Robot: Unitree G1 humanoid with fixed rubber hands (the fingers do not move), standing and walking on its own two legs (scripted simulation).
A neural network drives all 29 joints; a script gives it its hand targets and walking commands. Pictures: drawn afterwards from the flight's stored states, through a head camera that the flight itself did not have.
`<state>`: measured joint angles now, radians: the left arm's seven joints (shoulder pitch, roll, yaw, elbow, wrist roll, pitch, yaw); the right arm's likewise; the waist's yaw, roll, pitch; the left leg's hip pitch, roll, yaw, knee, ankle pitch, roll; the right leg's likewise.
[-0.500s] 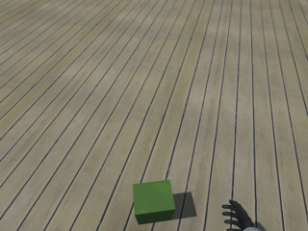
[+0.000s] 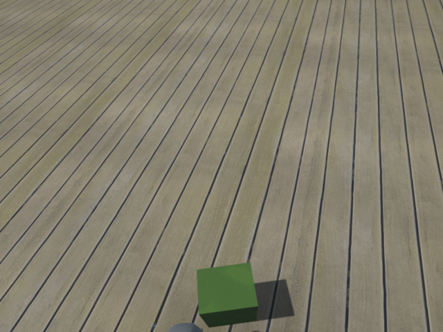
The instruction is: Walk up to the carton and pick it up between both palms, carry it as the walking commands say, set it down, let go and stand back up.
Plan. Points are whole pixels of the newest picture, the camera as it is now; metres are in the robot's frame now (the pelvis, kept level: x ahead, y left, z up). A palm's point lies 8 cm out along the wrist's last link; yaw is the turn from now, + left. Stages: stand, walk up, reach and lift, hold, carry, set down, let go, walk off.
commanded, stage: walk up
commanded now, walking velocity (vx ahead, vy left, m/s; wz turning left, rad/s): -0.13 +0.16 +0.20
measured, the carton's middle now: (228, 296) +0.34 +0.05 -0.63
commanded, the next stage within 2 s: none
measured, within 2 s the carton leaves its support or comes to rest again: neither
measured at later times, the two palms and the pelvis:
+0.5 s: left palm out of the picture +0.01 +0.32 -0.14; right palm out of the picture +0.03 -0.17 -0.13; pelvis -0.03 +0.06 +0.00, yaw +3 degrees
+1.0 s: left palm out of the picture -0.03 +0.27 -0.13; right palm out of the picture -0.02 -0.18 -0.13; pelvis -0.03 +0.05 +0.01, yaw +2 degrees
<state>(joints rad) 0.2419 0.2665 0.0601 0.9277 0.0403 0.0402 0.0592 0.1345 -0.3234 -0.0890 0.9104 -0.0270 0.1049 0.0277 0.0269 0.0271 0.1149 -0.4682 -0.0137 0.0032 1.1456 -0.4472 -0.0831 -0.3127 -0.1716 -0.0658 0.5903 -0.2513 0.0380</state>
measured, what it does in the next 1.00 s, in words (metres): steps on the spot: left foot, then right foot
